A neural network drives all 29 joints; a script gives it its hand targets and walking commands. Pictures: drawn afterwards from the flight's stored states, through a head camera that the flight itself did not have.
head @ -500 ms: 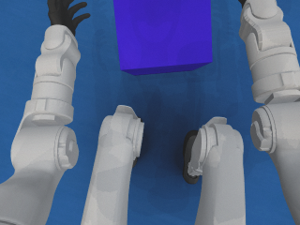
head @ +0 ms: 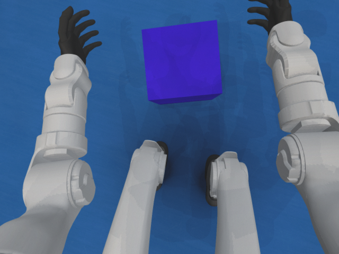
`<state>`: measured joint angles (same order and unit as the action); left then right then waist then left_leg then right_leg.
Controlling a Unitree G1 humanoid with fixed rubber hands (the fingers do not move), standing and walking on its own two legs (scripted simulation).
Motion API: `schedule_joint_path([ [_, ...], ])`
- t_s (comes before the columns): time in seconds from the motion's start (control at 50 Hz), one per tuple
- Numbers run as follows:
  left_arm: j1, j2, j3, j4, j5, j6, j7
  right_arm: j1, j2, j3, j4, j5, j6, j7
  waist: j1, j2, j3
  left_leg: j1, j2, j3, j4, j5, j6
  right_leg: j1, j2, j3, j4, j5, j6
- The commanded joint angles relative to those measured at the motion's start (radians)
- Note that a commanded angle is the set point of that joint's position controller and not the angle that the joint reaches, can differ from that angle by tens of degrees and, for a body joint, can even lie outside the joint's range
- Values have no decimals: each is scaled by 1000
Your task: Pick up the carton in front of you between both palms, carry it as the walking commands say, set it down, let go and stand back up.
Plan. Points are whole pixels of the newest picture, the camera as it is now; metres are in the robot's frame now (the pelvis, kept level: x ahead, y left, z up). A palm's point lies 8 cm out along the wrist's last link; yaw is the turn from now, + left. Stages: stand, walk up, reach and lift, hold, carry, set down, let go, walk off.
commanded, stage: set down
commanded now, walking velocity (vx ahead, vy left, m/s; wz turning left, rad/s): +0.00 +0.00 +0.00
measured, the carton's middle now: (182, 70) +0.52 +0.05 -0.41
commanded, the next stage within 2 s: let go in 0.24 s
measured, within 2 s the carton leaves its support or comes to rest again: neither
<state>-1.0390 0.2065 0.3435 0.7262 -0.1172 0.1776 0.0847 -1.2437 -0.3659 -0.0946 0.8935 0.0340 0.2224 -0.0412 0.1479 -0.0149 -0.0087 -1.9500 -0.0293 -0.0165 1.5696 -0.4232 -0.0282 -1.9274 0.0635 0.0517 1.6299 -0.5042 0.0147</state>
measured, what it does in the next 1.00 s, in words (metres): rises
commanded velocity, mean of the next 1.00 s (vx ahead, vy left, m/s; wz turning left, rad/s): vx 0.00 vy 0.00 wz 0.00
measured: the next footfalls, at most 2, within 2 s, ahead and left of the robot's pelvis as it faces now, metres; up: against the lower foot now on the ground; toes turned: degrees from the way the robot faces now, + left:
none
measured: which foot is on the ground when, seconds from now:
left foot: down 0.00-1.00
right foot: down 0.00-1.00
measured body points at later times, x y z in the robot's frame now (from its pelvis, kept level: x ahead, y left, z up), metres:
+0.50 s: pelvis +0.04 +0.01 +0.13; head +0.30 +0.01 +0.50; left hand +0.45 +0.25 +0.03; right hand +0.52 -0.15 +0.03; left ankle +0.11 +0.12 -0.50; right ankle +0.08 -0.12 -0.50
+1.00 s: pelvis +0.11 +0.02 +0.23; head +0.20 +0.01 +0.67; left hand +0.30 +0.25 +0.15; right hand +0.35 -0.20 +0.14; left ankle +0.11 +0.12 -0.50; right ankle +0.08 -0.12 -0.50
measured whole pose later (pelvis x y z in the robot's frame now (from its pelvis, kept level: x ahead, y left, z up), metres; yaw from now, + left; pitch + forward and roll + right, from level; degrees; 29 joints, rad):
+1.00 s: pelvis +0.11 +0.02 +0.23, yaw +0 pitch +11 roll +0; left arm 0.17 0.19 0.02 0.41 -0.03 0.01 -0.06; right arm 0.03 -0.17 -0.11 0.54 -0.05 0.00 0.02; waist 0.07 0.01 -0.02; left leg -0.52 -0.04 -0.03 0.60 -0.28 0.02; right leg -0.47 0.01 0.07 0.60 -0.33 0.02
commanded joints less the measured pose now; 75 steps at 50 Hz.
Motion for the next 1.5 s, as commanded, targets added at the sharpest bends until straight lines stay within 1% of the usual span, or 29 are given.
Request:
schedule_joint_path([
  [0.0, -35, 168, 3, -165, -1, -38, -48, -155, -22, 15, -231, 21, -9, -11, 72, -182, -1363, 636, -45, 168, -170, 459, -14, 960, 31, -38, -223, 500, 24],
  [0.02, 7, 91, -29, -75, -24, -24, -54, -118, -16, -38, -113, -45, -2, -11, -9, -233, -1220, 598, -43, 134, -218, 446, -20, 876, 26, -53, -263, 497, 36],
  [0.04, 5, 182, 22, -230, -12, -33, -67, -83, 37, 23, -253, -22, 3, -13, 79, -241, -1350, 594, -60, 158, -264, 460, -22, 1076, 23, -34, -251, 590, 33],
  [0.06, 65, 114, -36, -115, 12, -26, -77, -43, 35, -57, -206, -41, 3, -18, -11, -173, -1257, 636, -52, 137, -289, 500, -23, 948, 45, -68, -276, 641, 45],
  [0.1, 20, 147, 30, -261, 39, -45, -78, -26, 20, -101, -264, -65, -26, -5, 42, -116, -1173, 789, -49, 113, -298, 582, -22, 760, 37, -80, -318, 444, 33],
  [0.2, 72, 36, 42, -45, 90, -68, -99, 38, 83, -86, -143, -111, -70, 16, -29, -131, -880, 748, -29, 68, -406, 566, -23, 728, 21, -39, -480, 478, 27],
  [0.24, 37, 87, 73, -140, 137, -78, -84, 8, 23, -140, -159, -103, -84, 26, 54, -26, -1023, 1017, -26, 67, -457, 609, -25, 698, 38, -63, -507, 383, 32],
  [0.26, 20, 57, 18, -141, 71, -76, -80, 24, 8, -113, -179, -111, -86, 25, -41, -8, -998, 1015, -17, 39, -472, 608, -37, 750, 27, -53, -531, 420, 2],
  [0.32, 179, 46, -11, -100, 101, -74, -89, 138, 40, -119, -123, -119, -70, 22, 39, -33, -1038, 1052, -25, 74, -529, 667, -42, 884, 19, -38, -582, 533, 13],
  [0.48, 450, 111, -87, -361, 185, -133, -191, 598, 135, -109, -348, -176, -124, -57, -43, -11, -936, 1216, -35, 66, -678, 486, -1, 1148, 0, -28, -773, 455, 36],
  [0.5, 580, 216, -8, -348, 235, -122, -194, 626, 219, -52, -461, -132, -124, -50, 50, -9, -914, 1296, -25, 80, -705, 461, 13, 1158, 21, -28, -803, 376, 40],
  [0.52, 645, 100, -121, -256, 185, -119, -195, 614, 156, -94, -532, -133, -138, -49, -58, -38, -855, 1339, -21, 56, -737, 380, 19, 1189, 15, -56, -848, 352, 36],
  [0.54, 657, 105, -122, -311, 169, -129, -205, 658, 181, -34, -474, -117, -130, -45, 2, -17, -689, 1305, -20, 40, -796, 342, 24, 1129, 8, -44, -882, 272, 26],
  [0.56, 652, 109, -142, -335, 153, -127, -205, 720, 181, -67, -490, -124, -141, -44, -73, -53, -645, 1377, -13, 35, -807, 332, 23, 1137, 7, -68, -907, 245, 27],
  [0.7, 846, 92, -254, -288, 78, -160, -180, 954, 130, -61, -389, -83, -197, 30, -85, 11, -339, 1584, 32, -54, -971, 172, 11, 1156, -3, -87, -963, 102, -3],
  [0.8, 1073, 48, -300, -344, 89, -171, -164, 1119, 152, -16, -421, -96, -220, 55, -33, 15, -308, 1710, 23, -47, -1025, 283, 6, 1336, -5, -75, -1046, 160, -25],
  [0.84, 1126, 31, -345, -422, 49, -195, -150, 1171, 106, -49, -476, -98, -232, 60, -96, 39, -334, 1778, 14, -47, -1038, 459, -7, 1399, 17, -84, -1061, 273, -27],
  [0.86, 1148, 61, -299, -378, 82, -198, -137, 1148, 138, -9, -439, -73, -231, 67, -17, 91, -317, 1752, 23, -46, -1033, 503, -7, 1416, 0, -59, -1061, 269, -28],
  [0.88, 1197, 90, -268, -433, 94, -194, -137, 1287, 72, -100, -405, -121, -228, 63, -110, 58, -316, 1778, 27, -35, -1028, 502, -23, 1459, 7, -57, -1069, 317, -25],
  [0.9, 1225, 99, -303, -467, 107, -203, -136, 1274, 129, -7, -493, -61, -251, 66, -71, 95, -351, 1841, 12, -35, -1033, 618, -18, 1539, 12, -63, -1107, 407, -21],
  [1.02, 1259, 73, -327, -367, 68, -174, -135, 1435, 85, -3, -488, -64, -242, 71, -166, -36, -135, 1857, 4, -16, -1114, 628, -9, 1657, 0, -40, -1218, 574, -7],
  [1.08, 1267, 100, -310, -379, 94, -144, -153, 1498, 98, 18, -486, -55, -203, 76, -168, -11, -104, 1814, -25, 25, -1136, 504, -15, 1775, -15, -25, -1223, 594, 18],
  [1.1, 1238, 72, -267, -393, 81, -138, -144, 1419, 88, 23, -480, -71, -190, 89, -87, -16, -106, 1770, -31, 10, -1163, 463, -5, 1825, -36, -15, -1243, 526, 0],
  [1.12, 1308, 112, -277, -349, 103, -132, -152, 1454, 68, 10, -564, -70, -187, 86, -150, -118, -106, 1839, -23, 0, -1138, 467, 11, 1833, -28, -25, -1223, 590, 24],
  [1.24, 1220, 126, -297, -364, 76, -116, -160, 1408, 44, -23, -562, -54, -161, 89, -165, -67, -45, 1824, -49, 29, -1152, 467, 11, 1811, -45, -15, -1242, 725, 32],
  [1.26, 1271, 136, -255, -372, 92, -110, -149, 1414, 86, 95, -607, -25, -160, 97, -67, -43, -73, 1821, -44, 8, -1136, 512, 14, 1861, -49, -1, -1238, 661, 23],
  [1.28, 1210, 118, -281, -371, 115, -102, -150, 1395, 67, 31, -581, -23, -158, 91, -144, -2, -9, 1845, -43, 20, -1143, 483, 13, 1779, -60, 6, -1250, 695, 23],
  [1.38, 1261, 139, -280, -370, 112, -82, -150, 1404, 87, 75, -590, 5, -121, 102, -105, -11, -8, 1866, -36, 7, -1136, 419, 29, 1792, -47, 1, -1233, 572, 34],
  [1.48, 1147, 170, -260, -484, 127, -48, -115, 1473, 67, 47, -514, -17, -185, 20, -158, -46, -114, 1784, -58, 17, -1111, 507, 23, 1905, -50, 28, -1160, 973, 23],
])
